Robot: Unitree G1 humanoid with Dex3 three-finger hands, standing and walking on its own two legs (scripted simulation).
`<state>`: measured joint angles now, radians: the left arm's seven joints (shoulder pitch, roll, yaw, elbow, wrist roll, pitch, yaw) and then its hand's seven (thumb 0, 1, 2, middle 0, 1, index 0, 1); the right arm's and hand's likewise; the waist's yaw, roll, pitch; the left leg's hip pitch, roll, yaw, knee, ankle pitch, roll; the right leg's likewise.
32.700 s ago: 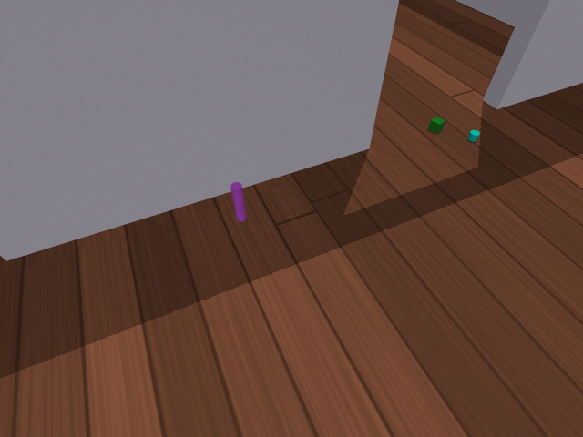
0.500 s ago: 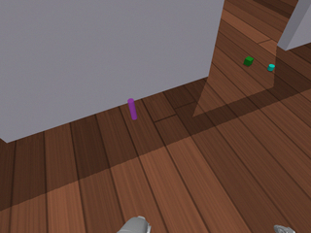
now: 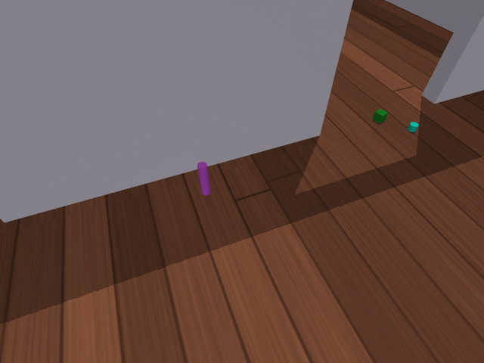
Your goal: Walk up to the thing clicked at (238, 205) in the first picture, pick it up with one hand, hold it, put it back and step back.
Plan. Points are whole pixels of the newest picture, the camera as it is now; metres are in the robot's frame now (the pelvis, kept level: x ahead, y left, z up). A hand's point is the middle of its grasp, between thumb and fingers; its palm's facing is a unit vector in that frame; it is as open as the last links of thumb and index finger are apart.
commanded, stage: step back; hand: left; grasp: from the side
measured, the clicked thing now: (204, 179) +1.06 +0.22 -0.66
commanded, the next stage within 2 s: stand in 0.52 s
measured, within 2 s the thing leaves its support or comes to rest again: neither
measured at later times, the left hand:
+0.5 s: hand out of the picture +0.13 +0.29 -0.15, palm faces +0.03 -0.94 -0.35, open 7.4 cm
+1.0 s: hand out of the picture +0.12 +0.27 -0.13, palm faces -0.03 -0.94 -0.34, open 7.4 cm
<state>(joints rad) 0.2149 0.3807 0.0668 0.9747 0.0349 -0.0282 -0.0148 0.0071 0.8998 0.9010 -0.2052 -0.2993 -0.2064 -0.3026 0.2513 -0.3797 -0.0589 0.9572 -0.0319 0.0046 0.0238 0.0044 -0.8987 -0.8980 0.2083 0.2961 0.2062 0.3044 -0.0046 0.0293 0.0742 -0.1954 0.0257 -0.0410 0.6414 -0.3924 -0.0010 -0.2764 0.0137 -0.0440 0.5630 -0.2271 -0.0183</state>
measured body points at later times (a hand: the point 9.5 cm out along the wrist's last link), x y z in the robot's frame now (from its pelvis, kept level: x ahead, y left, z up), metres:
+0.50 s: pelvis +0.05 +0.02 +0.01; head +0.07 +0.04 +0.45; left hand +0.13 +0.34 -0.12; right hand +0.15 -0.26 -0.12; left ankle +0.06 +0.15 -0.73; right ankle +0.05 -0.11 -0.73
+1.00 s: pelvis +0.04 +0.02 +0.02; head +0.06 +0.01 +0.47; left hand +0.12 +0.32 -0.11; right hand +0.13 -0.28 -0.11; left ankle +0.06 +0.15 -0.73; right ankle +0.05 -0.11 -0.73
